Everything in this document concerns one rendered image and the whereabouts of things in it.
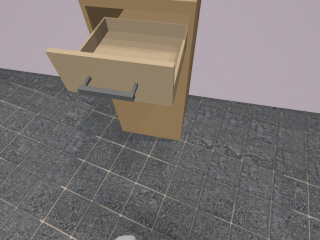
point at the cabinet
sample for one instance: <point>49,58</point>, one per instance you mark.
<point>147,118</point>

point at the drawer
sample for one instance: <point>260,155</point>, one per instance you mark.
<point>121,52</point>

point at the handle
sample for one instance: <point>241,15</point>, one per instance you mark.
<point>107,93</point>

